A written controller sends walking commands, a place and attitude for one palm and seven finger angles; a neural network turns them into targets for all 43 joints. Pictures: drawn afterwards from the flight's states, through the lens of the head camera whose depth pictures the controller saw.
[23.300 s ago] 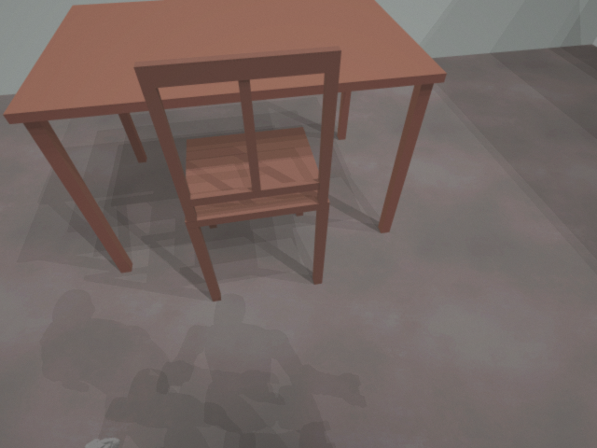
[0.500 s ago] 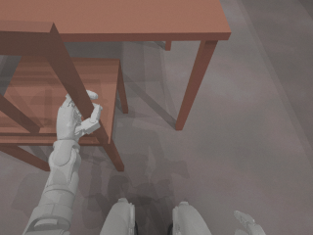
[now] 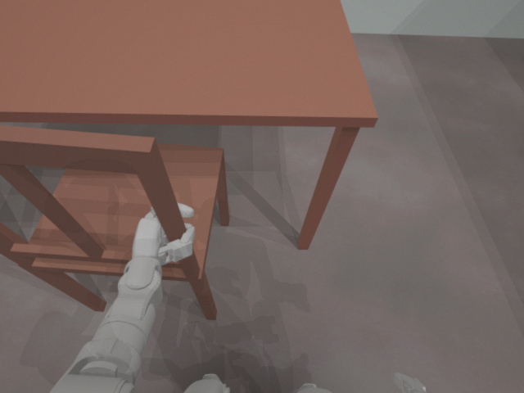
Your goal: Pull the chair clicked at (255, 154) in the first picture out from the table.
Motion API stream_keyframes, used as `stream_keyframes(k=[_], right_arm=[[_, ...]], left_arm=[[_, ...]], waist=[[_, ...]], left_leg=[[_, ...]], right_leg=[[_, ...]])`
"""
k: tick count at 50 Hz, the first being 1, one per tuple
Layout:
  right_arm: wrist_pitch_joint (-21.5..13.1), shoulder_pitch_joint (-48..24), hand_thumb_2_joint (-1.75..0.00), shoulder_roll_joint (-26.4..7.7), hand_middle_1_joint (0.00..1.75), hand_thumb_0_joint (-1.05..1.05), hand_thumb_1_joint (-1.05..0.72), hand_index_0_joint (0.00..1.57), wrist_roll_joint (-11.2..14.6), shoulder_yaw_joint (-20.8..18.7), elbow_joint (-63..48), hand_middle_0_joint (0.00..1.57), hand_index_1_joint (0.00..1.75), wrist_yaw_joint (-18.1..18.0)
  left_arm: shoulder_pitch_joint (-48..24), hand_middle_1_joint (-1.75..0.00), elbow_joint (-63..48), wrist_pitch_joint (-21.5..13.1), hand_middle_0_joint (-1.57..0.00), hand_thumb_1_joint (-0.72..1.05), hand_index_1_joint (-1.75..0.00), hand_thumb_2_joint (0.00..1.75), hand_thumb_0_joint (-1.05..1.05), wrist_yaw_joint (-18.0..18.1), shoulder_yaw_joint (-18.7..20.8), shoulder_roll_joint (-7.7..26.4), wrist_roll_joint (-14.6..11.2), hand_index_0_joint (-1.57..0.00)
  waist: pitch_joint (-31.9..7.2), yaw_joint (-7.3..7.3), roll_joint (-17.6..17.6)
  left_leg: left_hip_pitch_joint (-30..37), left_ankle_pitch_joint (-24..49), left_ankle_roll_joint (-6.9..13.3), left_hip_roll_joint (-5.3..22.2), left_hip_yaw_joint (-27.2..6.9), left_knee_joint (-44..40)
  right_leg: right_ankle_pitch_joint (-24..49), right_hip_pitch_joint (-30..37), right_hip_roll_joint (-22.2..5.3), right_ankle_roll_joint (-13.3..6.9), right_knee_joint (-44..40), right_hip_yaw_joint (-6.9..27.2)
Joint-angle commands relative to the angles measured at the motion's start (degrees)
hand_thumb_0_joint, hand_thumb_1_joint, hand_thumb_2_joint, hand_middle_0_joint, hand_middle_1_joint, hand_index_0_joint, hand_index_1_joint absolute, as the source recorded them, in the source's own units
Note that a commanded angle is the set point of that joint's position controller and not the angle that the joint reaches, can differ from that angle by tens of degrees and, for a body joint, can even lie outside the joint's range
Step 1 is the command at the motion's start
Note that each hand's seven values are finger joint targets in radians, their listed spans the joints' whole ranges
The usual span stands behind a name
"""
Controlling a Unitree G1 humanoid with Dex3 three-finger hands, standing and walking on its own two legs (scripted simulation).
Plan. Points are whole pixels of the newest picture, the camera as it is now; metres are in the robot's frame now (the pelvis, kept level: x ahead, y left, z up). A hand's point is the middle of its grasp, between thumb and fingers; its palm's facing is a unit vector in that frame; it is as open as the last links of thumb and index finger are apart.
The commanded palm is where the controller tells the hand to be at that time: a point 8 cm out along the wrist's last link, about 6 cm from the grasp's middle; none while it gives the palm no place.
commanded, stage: step backward, pulling the chair out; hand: left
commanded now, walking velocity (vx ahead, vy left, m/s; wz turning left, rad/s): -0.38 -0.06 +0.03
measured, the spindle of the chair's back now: (59, 217) +0.39 +0.36 -0.03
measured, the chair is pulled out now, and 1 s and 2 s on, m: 0.04 0.17 0.23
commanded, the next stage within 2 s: none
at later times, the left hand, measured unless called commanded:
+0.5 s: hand (202, 293) +0.27 +0.10 -0.05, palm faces -0.04 -0.99 -0.13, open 5.9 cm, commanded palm +0.27 +0.15 -0.05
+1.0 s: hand (208, 317) +0.24 +0.09 -0.05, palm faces -0.04 -0.99 -0.16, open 6.0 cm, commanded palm +0.23 +0.14 -0.05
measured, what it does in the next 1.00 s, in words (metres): shifts its weight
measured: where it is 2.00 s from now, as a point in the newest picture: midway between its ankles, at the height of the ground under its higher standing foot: outside the picture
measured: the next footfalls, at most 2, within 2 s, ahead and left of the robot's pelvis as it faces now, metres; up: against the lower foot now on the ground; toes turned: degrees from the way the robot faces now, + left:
left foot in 1.10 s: -0.05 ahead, +0.13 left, +0.00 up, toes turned +1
left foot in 1.92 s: -0.13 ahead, +0.13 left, +0.00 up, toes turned +3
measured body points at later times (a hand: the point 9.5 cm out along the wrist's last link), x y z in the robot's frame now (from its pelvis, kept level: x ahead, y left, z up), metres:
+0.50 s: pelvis -0.06 -0.01 +0.02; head +0.01 -0.01 +0.46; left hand +0.27 +0.15 -0.04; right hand +0.03 -0.26 -0.11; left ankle +0.02 +0.10 -0.71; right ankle -0.01 -0.12 -0.71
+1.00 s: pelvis -0.10 -0.02 +0.01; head -0.04 -0.03 +0.46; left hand +0.23 +0.14 -0.03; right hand +0.00 -0.27 -0.12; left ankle -0.03 +0.10 -0.69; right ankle -0.01 -0.12 -0.71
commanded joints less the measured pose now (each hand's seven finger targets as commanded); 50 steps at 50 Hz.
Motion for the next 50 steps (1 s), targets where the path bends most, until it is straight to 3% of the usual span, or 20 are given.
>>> stream_keyframes(k=[1, 4, 8, 11, 17, 20, 24, 25, 29, 31, 34, 36, 40, 43, 44, 45, 46, 47, 48, 50], right_arm=[[-1.3, 3.6, -0.9, -8.9, 0.3, 0.0, -0.9, 0.2, -0.5, -4.3, -2.9, 0.2, 0.3, -1.2], [-1.5, 1.8, -0.9, -8.6, 0.3, 0.0, -0.9, 0.2, -0.9, -4.4, -3.4, 0.2, 0.3, -0.9], [-1.6, 0.6, -0.9, -8.5, 0.3, 0.0, -0.9, 0.2, -0.5, -4.5, -4.3, 0.2, 0.3, -1.1], [-2.0, 0.0, -0.9, -8.6, 0.3, 0.0, -0.9, 0.2, -0.3, -4.7, -4.2, 0.2, 0.3, -1.5], [-3.8, -0.5, -0.9, -8.4, 0.3, 0.0, -0.9, 0.2, 0.2, -4.5, -1.4, 0.2, 0.3, -2.3], [-5.2, -0.4, -0.9, -8.8, 0.3, 0.0, -0.9, 0.2, 0.6, -4.6, 0.1, 0.2, 0.3, -2.7], [-7.3, -0.9, -0.9, -8.6, 0.3, 0.0, -0.9, 0.2, 0.9, -4.4, 1.9, 0.2, 0.3, -2.5], [-7.7, -0.6, -0.9, -8.9, 0.3, 0.0, -0.9, 0.2, 0.9, -4.5, 2.4, 0.2, 0.3, -2.6], [-9.2, -1.5, -0.9, -9.0, 0.3, 0.0, -0.9, 0.2, 0.8, -3.9, 2.8, 0.2, 0.3, -2.7], [-9.6, -1.8, -0.9, -9.3, 0.3, 0.0, -0.9, 0.2, 0.6, -3.6, 2.6, 0.2, 0.3, -2.9], [-9.9, -2.4, -0.9, -8.3, 0.3, 0.0, -0.9, 0.2, -0.4, -3.4, 2.1, 0.2, 0.3, -2.9], [-10.1, -2.0, -0.9, -8.3, 0.3, 0.0, -0.9, 0.2, -0.8, -3.5, 2.4, 0.2, 0.3, -2.7], [-10.6, -2.5, -0.9, -8.8, 0.3, 0.0, -0.9, 0.2, -1.0, -4.0, 2.2, 0.2, 0.3, -2.4], [-11.1, -2.7, -0.9, -8.1, 0.3, 0.0, -0.9, 0.2, -0.9, -4.0, 1.7, 0.2, 0.3, -2.1], [-11.3, -2.2, -0.9, -8.1, 0.3, 0.0, -0.9, 0.2, -0.9, -4.2, 1.7, 0.2, 0.3, -2.1], [-11.4, -1.3, -0.9, -8.4, 0.3, 0.0, -0.9, 0.2, -0.7, -4.7, 2.0, 0.2, 0.3, -2.0], [-11.4, -0.9, -0.9, -7.6, 0.3, 0.0, -0.9, 0.2, -0.6, -4.3, 3.1, 0.2, 0.3, -1.7], [-11.5, -1.5, -0.9, -7.6, 0.3, 0.0, -0.9, 0.2, -0.8, -4.3, 3.7, 0.2, 0.3, -1.5], [-11.6, -2.2, -0.9, -7.3, 0.3, 0.0, -0.9, 0.2, -1.0, -4.0, 3.9, 0.2, 0.3, -1.4], [-11.8, -2.7, -0.9, -7.8, 0.3, 0.0, -0.9, 0.2, -1.0, -3.6, 4.2, 0.2, 0.3, -1.3]], left_arm=[[-16.5, -1.45, -3.6, -1.8, -0.5, 0.9, -1.45, 0.9, 0.0, 0.2, -1.7, 8.2, 3.7, -0.5], [-14.7, -1.45, -4.3, -2.6, -0.5, 0.9, -1.45, 0.9, 0.0, -0.5, -1.9, 7.8, 3.2, -0.5], [-10.7, -1.45, -6.9, -3.1, -0.5, 0.9, -1.45, 0.9, 0.0, -0.5, -1.6, 7.9, 3.0, -0.5], [-9.3, -1.45, -7.8, -3.3, -0.5, 0.9, -1.45, 0.9, 0.0, -0.2, -1.6, 8.4, 3.0, -0.5], [-14.7, -1.45, -5.2, -3.7, -0.5, 0.9, -1.45, 0.9, 0.0, 0.5, -3.0, 8.5, 2.9, -0.5], [-17.1, -1.45, -3.4, -4.0, -0.5, 0.9, -1.45, 0.9, 0.0, 0.9, -3.3, 9.3, 2.7, -0.5], [-18.2, -1.45, -0.1, -4.6, -0.5, 0.9, -1.45, 0.9, 0.0, 1.4, -5.2, 7.6, 2.8, -0.5], [-18.7, -1.45, 0.1, -4.7, -0.5, 0.9, -1.45, 0.9, 0.0, 1.7, -4.6, 8.6, 2.9, -0.5], [-19.2, -1.45, 0.8, -4.9, -0.5, 0.9, -1.45, 0.9, 0.0, 1.7, -6.8, 5.5, 2.9, -0.5], [-19.5, -1.45, 0.3, -4.9, -0.5, 0.9, -1.45, 0.9, 0.0, 1.8, -7.0, 4.8, 2.9, -0.5], [-20.3, -1.45, -1.0, -4.6, -0.5, 0.9, -1.45, 0.9, 0.0, 1.6, -7.4, 3.2, 2.9, -0.5], [-20.1, -1.45, -1.1, -4.4, -0.5, 0.9, -1.45, 0.9, 0.0, 1.5, -7.3, 3.1, 3.1, -0.5], [-19.0, -1.45, -0.7, -3.7, -0.5, 0.9, -1.45, 0.9, 0.0, 1.3, -6.0, 4.5, 3.3, -0.5], [-18.5, -1.45, -1.3, -3.8, -0.5, 0.9, -1.45, 0.9, 0.0, 1.3, -6.2, 4.2, 3.1, -0.5], [-18.3, -1.45, -1.2, -4.0, -0.5, 0.9, -1.45, 0.9, 0.0, 1.5, -5.9, 4.9, 3.2, -0.5], [-17.6, -1.45, -1.0, -4.1, -0.5, 0.9, -1.45, 0.9, 0.0, 1.9, -4.9, 6.6, 3.3, -0.5], [-17.9, -1.45, -0.3, -4.0, -0.5, 0.9, -1.45, 0.9, 0.0, 2.3, -5.4, 6.0, 3.6, -0.5], [-18.0, -1.45, 0.7, -3.7, -0.5, 0.9, -1.45, 0.9, 0.0, 2.6, -5.4, 5.8, 3.8, -0.5], [-18.1, -1.45, 1.0, -3.5, -0.5, 0.9, -1.45, 0.9, 0.0, 2.5, -5.2, 5.5, 4.0, -0.5], [-18.7, -1.45, 0.6, -2.6, -0.5, 0.9, -1.45, 0.9, 0.0, 2.2, -5.1, 5.3, 3.7, -0.5]], waist=[[-18.6, -0.61, 10.7], [-18.0, 0.05, 11.0], [-19.3, 0.33, 6.5], [-19.4, 0.26, 6.8], [-15.8, 0.23, 6.1], [-13.3, 0.13, 2.4], [-10.1, 0.1, -0.4], [-10.1, 0.15, -1.1], [-9.6, 0.44, -0.2], [-10.2, 0.69, 4.5], [-10.8, 1.05, 6.0], [-11.7, 0.84, 6.0], [-10.2, 1.15, 5.3], [-8.3, 1.23, 2.0], [-7.9, 1.04, -1.1], [-8.8, 0.78, -4.8], [-10.2, 0.61, -7.4], [-10.5, 1.08, -7.9], [-11.1, 1.41, -7.9], [-10.4, 1.25, -6.7]], left_leg=[[23.0, 38.1, 1.7, 9.2, -10.8, -8.7], [22.6, 36.1, 1.9, 10.2, -11.1, -10.8], [21.0, 31.2, 1.1, 9.7, -9.6, -11.6], [21.0, 28.0, 0.7, 9.5, -8.6, -12.8], [20.3, 17.3, 1.0, 8.9, -7.6, -14.6], [20.1, 9.1, 0.2, 6.6, -6.1, -13.2], [21.9, 0.7, -0.9, 4.0, -5.2, -11.2], [23.0, 0.9, -0.8, 3.9, -4.9, -11.5], [22.0, 2.2, 0.5, 6.9, -8.2, -17.7], [20.4, 1.7, 1.9, 9.6, -11.5, -22.2], [20.0, 5.9, 4.1, 13.4, -15.7, -23.1], [21.2, 10.2, 4.1, 13.7, -14.9, -21.4], [14.2, 2.8, 3.3, 12.7, -13.4, -20.7], [9.2, -7.2, 1.9, 9.7, -11.2, -17.7], [10.1, -8.9, 0.7, 7.1, -9.3, -13.3], [14.6, -7.5, -1.1, 3.7, -6.6, -6.1], [19.0, -4.2, -2.6, 1.1, -3.7, 1.5], [18.3, -4.8, -2.9, 0.1, -4.5, 7.5], [15.4, -6.6, -2.8, -0.1, -5.9, 9.7], [13.4, -7.6, -2.7, 0.8, -8.1, 5.9]], right_leg=[[19.4, 8.6, -2.7, 0.2, -3.7, 3.8], [17.5, 11.3, -2.5, -0.1, -5.2, 4.1], [23.2, 17.0, -3.3, -0.5, -8.3, 5.0], [24.4, 18.7, -4.1, -0.7, -9.4, 5.5], [15.7, 17.3, -4.9, -0.3, -12.4, 6.7], [9.6, 15.2, -7.2, -0.8, -17.7, 9.5], [0.0, 10.7, -11.0, -2.3, -23.8, 12.6], [-1.0, 9.9, -10.7, -1.8, -24.5, 12.2], [-0.6, 11.6, -6.7, -0.5, -20.0, 8.2], [-0.4, 12.7, -3.8, -0.4, -13.4, 5.6], [1.2, 13.2, -2.3, -0.9, -6.0, 5.2], [2.6, 13.9, -2.3, -0.9, -6.3, 5.3], [2.1, 18.1, -3.1, -1.7, -8.0, 6.5], [-3.8, 18.4, -6.0, -2.8, -12.6, 10.5], [-8.2, 15.7, -8.6, -3.9, -17.1, 14.3], [-12.0, 11.2, -12.4, -5.3, -23.5, 18.8], [-12.1, 8.9, -17.3, -6.9, -27.9, 21.4], [-6.3, 10.5, -19.4, -8.2, -28.8, 21.5], [1.9, 14.8, -19.7, -8.9, -27.2, 20.1], [13.1, 19.3, -19.1, -8.5, -22.8, 16.3]])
